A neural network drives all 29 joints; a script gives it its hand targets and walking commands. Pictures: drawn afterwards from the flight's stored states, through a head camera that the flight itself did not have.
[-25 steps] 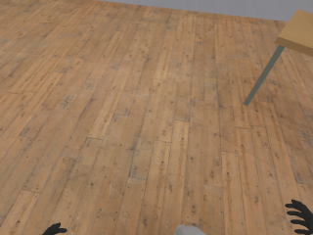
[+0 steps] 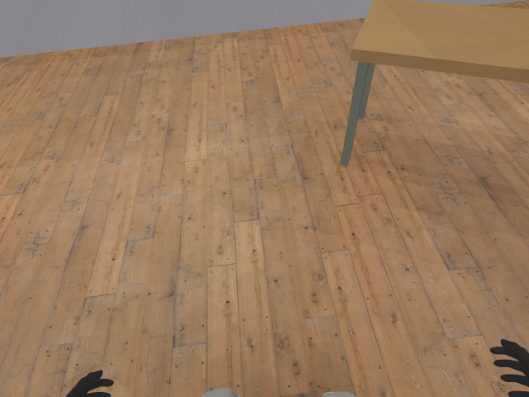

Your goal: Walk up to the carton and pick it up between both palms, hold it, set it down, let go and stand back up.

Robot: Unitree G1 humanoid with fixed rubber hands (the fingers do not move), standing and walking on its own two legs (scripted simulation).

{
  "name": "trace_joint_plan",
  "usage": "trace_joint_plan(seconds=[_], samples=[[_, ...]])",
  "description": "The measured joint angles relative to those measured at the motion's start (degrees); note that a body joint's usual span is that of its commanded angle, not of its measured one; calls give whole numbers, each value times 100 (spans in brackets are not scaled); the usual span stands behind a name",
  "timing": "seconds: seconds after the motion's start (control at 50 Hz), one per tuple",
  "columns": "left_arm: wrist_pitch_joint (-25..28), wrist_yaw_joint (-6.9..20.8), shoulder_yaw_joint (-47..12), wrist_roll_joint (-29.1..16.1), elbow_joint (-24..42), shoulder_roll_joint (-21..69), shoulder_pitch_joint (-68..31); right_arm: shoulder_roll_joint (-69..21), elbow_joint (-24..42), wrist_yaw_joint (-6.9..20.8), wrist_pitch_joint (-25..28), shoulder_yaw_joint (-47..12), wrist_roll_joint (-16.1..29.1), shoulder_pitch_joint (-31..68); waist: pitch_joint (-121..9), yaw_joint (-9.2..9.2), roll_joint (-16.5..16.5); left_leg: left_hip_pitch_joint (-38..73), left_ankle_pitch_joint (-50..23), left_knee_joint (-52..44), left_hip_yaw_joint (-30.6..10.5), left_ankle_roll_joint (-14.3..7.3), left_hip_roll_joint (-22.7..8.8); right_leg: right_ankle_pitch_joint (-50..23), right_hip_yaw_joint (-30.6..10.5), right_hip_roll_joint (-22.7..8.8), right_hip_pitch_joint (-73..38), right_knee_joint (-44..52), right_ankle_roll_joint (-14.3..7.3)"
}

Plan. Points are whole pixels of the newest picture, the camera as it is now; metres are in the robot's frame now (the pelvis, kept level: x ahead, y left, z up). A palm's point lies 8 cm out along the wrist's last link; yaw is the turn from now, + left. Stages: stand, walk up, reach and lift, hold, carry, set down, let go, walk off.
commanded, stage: walk up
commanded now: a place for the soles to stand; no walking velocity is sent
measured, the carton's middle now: out of the picture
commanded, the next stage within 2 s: none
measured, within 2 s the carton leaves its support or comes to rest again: neither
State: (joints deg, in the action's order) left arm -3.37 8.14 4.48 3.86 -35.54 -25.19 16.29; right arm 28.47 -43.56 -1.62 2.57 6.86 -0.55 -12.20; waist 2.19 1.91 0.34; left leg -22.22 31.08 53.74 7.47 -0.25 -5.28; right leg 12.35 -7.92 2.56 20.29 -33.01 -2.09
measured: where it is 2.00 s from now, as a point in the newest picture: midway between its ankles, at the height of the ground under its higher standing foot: (408, 351)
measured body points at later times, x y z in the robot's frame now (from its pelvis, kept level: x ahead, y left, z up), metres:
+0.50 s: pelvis +0.08 -0.08 +0.00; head +0.11 -0.05 +0.45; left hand +0.30 +0.19 -0.10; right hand +0.10 -0.46 -0.03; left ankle +0.06 +0.09 -0.73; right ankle +0.15 -0.26 -0.71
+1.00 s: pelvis +0.18 -0.18 +0.00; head +0.21 -0.15 +0.44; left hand +0.39 +0.08 -0.11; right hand +0.17 -0.55 -0.05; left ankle +0.26 -0.10 -0.73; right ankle +0.14 -0.26 -0.72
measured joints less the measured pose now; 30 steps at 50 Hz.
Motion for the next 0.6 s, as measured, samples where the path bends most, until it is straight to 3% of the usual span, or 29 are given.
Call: trace_joint_plan(seconds=[0.1, 0.16, 0.22, 0.28, 0.36, 0.44, 0.54, 0.6], samples=[[-5, -3, -1, 0, 0, -13, -16, 21, 2, -39, 135, 1, 13, -21, -28, 5, -8, 28, -426, -1217, -19, 0, 261, -129, -5, 238, -9, 206, -21], [-32, -8, -1, 1, -8, -11, -100, -55, -9, -92, 250, 0, -6, -137, 1, -29, -217, 281, -1821, -2066, 45, -98, 355, 173, -16, 289, 226, -354, -15], [-92, -8, -1, 20, -6, -12, -97, -97, -8, -102, 251, -11, -32, -269, -110, -99, -338, 503, -1607, -2187, 166, -155, 239, 397, -17, 293, 708, -1675, 81], [-47, -7, -1, 21, 0, -42, -92, -92, -5, -120, 285, -13, -32, -275, -172, -219, -353, 806, -1540, -2446, 224, -123, 23, 408, -28, 63, 962, -2155, 97], [21, -7, -1, 1, 2, -44, -114, -83, -6, -123, 332, -14, -32, -288, -169, -333, -433, 1127, -1507, -2643, 389, 29, -200, 356, -31, -337, 1133, -1963, 123], [34, 0, -2, -37, 2, -45, -211, -70, -7, -98, 323, -14, -32, -330, -157, -424, -549, 1281, -1370, -2628, 587, 129, -342, 129, -26, -489, 1172, -1324, 123], [61, 15, -1, -48, 3, -48, -290, 76, -9, -62, 249, -13, -32, -361, -195, -542, -570, 1383, -965, -2184, 779, 172, -508, 101, 172, -492, 685, -496, 123], [121, 9, 3, -49, 0, -14, -320, 159, -19, -58, 162, -17, -33, -355, -17, -343, -293, 1217, -665, -1035, 599, 170, -900, 158, 240, -133, 460, -645, 202]])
